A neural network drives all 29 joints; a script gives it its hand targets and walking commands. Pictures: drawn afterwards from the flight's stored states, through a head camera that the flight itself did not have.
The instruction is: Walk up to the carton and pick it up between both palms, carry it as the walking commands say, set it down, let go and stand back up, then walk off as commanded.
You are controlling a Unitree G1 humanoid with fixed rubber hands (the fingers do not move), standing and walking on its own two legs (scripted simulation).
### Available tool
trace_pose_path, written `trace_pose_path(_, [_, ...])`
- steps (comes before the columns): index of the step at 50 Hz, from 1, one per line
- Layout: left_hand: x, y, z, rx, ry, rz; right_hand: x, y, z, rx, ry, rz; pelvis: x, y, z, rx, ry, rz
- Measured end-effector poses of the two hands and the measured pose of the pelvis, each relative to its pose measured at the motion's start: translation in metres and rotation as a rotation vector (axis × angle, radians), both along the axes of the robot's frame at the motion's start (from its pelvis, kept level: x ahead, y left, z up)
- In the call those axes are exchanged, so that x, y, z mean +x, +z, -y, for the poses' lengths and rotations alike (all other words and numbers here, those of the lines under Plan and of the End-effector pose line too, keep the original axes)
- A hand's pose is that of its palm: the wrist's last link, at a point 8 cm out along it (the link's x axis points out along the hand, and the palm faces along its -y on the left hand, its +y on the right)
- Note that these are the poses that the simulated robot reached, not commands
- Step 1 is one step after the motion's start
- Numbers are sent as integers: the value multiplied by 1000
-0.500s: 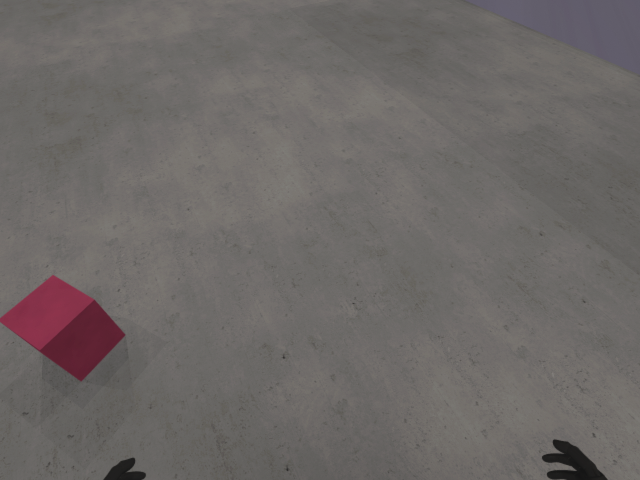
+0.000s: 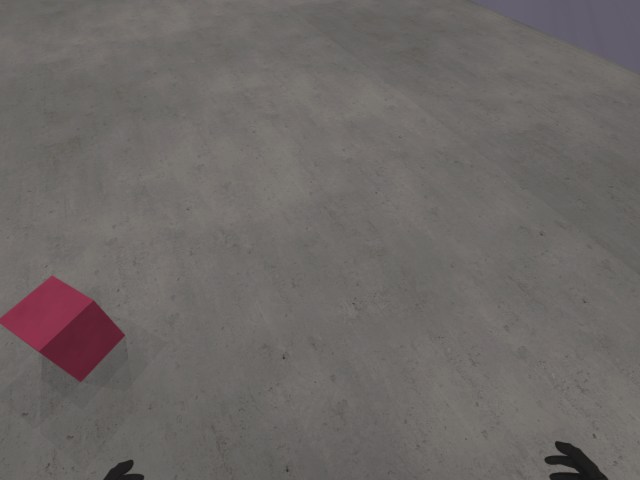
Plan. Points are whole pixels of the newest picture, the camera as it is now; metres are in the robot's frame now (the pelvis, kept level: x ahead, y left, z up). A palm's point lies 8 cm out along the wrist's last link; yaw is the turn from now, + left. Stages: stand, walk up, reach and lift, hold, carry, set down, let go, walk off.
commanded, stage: walk up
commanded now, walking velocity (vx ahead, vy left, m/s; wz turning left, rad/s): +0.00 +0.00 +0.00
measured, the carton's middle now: (66, 328) +0.69 +0.88 -0.66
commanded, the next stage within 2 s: none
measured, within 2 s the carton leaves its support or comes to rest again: neither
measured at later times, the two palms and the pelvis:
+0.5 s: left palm out of the picture -0.05 +0.31 -0.15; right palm (498, 464) +0.15 -0.21 -0.13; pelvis -0.02 +0.03 -0.02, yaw +17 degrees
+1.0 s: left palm out of the picture -0.10 +0.31 -0.10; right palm (392, 359) +0.31 -0.09 -0.13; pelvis +0.08 +0.08 +0.00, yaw +31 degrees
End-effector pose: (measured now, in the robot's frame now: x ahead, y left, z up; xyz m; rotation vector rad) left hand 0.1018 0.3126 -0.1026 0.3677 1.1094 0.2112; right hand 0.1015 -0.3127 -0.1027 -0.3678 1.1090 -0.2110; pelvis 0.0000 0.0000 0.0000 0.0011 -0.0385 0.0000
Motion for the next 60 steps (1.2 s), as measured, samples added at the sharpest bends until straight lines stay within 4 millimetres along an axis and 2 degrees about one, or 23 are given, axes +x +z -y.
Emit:
trace_pose_path(4, [1,0,1,-13,31,9,-1,0,2,-11,-5,-10,1,-1,1,-3,10,-11])
trace_pose_path(8, [-6,-4,9,-2,107,51,-8,-16,0,28,12,-65,-2,-8,10,1,74,-34])
trace_pose_path(11, [-38,-13,18,-5,160,3,-5,-27,-15,62,51,-91,-7,-10,14,-3,118,-40])
trace_pose_path(14, [-77,-19,28,-29,202,-81,1,-30,-35,108,85,-103,-10,-7,11,9,153,-32])
trace_pose_path(17, [-107,-25,33,-57,248,-127,10,-32,-55,138,132,-115,-13,-7,5,14,193,-27])
trace_pose_path(20, [-129,-34,28,-87,300,-138,26,-30,-75,142,183,-101,-17,-10,-4,6,238,-24])
trace_pose_path(24, [-148,-51,10,-119,361,-122,50,-28,-100,100,255,-42,-23,-22,-23,-15,291,-25])
trace_pose_path(28, [-146,-47,-2,-134,373,-82,54,-15,-110,72,297,-33,-25,-15,-32,-37,329,-32])
trace_pose_path(33, [-123,-25,-16,-121,353,9,57,-8,-124,97,318,-36,-14,-4,-42,-43,377,-44])
trace_pose_path(37, [-100,-10,-28,-88,358,90,55,-16,-127,113,324,-79,3,-2,-47,-31,419,-49])
trace_pose_path(40, [-86,-2,-31,-61,380,131,61,-26,-126,125,329,-121,20,-4,-49,-21,449,-54])
trace_pose_path(42, [-89,-5,-34,-26,418,141,76,-37,-127,132,356,-137,33,-12,-49,-2,472,-64])
trace_pose_path(43, [-98,-8,-33,-7,447,122,88,-41,-130,133,380,-135,38,-16,-50,-2,480,-67])
trace_pose_path(46, [-145,-8,-23,0,546,-9,136,-38,-161,164,457,-85,54,-12,-62,-7,506,-66])
trace_pose_path(49, [-187,-2,-7,-29,643,-133,189,-27,-207,220,537,-14,72,-5,-78,6,526,-68])
trace_pose_path(51, [-205,1,2,-56,700,-196,222,-21,-241,249,592,22,82,-3,-91,15,543,-70])
trace_pose_path(53, [-217,2,9,-86,755,-243,251,-17,-278,273,648,47,91,-3,-106,22,563,-71])
trace_pose_path(56, [-222,0,11,-135,831,-289,288,-17,-342,303,734,68,105,-6,-133,25,596,-77])
trace_pose_path(60, [-216,-16,-9,-196,905,-327,327,-24,-431,313,835,98,126,-21,-181,12,630,-98])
